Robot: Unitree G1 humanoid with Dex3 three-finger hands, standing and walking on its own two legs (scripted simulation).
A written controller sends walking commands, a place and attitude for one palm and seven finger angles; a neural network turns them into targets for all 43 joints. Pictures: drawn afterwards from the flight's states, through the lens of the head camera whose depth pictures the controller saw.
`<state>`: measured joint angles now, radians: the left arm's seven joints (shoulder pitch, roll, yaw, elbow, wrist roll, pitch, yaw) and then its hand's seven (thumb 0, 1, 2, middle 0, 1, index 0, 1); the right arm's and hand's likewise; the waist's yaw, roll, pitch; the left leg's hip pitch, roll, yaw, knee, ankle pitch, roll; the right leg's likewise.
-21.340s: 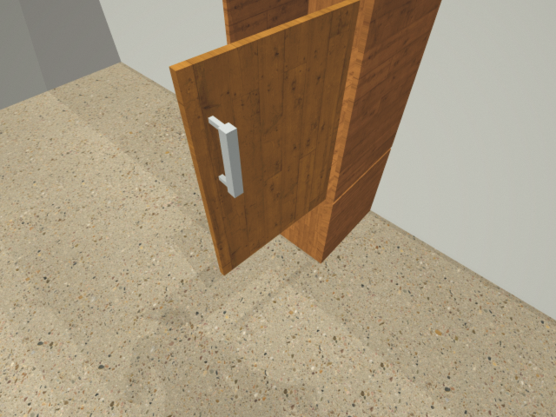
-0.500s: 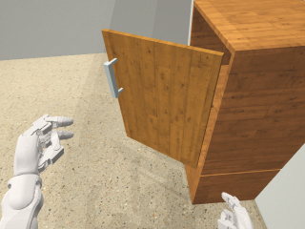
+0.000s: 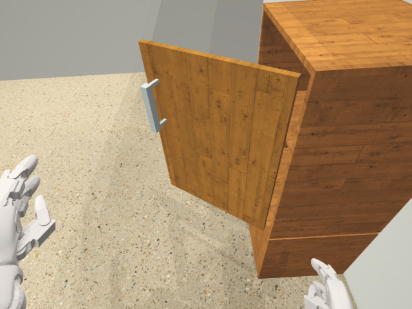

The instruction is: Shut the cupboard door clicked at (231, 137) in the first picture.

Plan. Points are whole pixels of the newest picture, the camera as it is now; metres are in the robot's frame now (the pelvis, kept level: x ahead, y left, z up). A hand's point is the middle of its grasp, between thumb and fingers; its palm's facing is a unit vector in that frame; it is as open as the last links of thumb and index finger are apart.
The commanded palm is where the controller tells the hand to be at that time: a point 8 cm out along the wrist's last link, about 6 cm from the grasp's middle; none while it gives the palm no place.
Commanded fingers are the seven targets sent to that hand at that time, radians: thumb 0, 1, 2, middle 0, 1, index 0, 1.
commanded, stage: draw the hand back to the body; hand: left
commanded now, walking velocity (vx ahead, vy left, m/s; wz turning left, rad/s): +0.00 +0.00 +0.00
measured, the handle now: (155, 106) +0.62 +0.23 +0.07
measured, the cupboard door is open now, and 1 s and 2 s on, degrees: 55 55 55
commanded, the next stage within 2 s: step back with the hand held close in 0.08 s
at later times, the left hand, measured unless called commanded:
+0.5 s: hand (37, 229) +0.18 +0.29 +0.14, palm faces +0.35 -0.80 -0.49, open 7.4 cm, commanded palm +0.12 +0.33 +0.17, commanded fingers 0.00 0.90 0.90 -0.20 -0.30 -0.20 -0.30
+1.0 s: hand out of the picture +0.09 +0.29 +0.16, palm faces +0.47 -0.77 -0.42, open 7.4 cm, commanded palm +0.03 +0.32 +0.17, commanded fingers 0.00 0.90 0.90 -0.20 -0.30 -0.20 -0.30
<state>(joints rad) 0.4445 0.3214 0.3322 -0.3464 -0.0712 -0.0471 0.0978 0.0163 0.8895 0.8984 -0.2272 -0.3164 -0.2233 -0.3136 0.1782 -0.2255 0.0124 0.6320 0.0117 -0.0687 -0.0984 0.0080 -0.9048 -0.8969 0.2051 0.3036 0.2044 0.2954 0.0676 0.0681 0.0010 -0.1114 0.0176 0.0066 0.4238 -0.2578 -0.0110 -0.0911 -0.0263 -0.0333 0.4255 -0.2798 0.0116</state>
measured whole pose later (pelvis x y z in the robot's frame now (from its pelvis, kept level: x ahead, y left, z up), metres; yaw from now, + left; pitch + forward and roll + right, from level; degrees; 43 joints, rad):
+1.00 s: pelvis -0.10 +0.02 -0.02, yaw +1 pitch -1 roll -2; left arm 0.50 0.37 0.42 -0.49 -0.02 -0.23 0.14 0.02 0.89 0.90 -0.22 -0.30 -0.21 -0.30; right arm 0.23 -0.21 0.00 0.58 0.00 -0.03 -0.09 0.01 -0.90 -0.90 0.21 0.30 0.21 0.30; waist 0.02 0.01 0.01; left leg -0.45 0.01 0.00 0.70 -0.32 0.04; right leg -0.38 -0.03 -0.03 0.60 -0.20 0.03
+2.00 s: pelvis -0.27 +0.05 -0.03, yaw +2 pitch -4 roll -3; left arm 0.49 0.45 0.43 -0.48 -0.07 -0.18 0.15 0.01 0.88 0.90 -0.22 -0.30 -0.22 -0.30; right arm 0.27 -0.21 0.00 0.68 0.01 -0.05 -0.09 0.01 -0.90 -0.90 0.21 0.30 0.21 0.30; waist -0.01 0.01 -0.07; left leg -0.48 0.03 0.08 0.59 -0.11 0.04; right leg -0.01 0.06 0.00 0.56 -0.48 -0.01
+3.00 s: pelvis -0.29 +0.16 -0.01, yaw -1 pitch +1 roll -1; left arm 0.57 0.49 0.48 -0.57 -0.05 -0.21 0.16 0.02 0.89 0.90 -0.21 -0.30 -0.21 -0.30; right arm 0.22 -0.15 0.03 0.61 0.00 -0.10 -0.05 0.01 -0.90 -0.90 0.21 0.30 0.21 0.30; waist -0.04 -0.02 0.03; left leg -0.28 0.07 0.07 0.58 -0.32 -0.02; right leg -0.25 0.02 -0.07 0.52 -0.29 -0.02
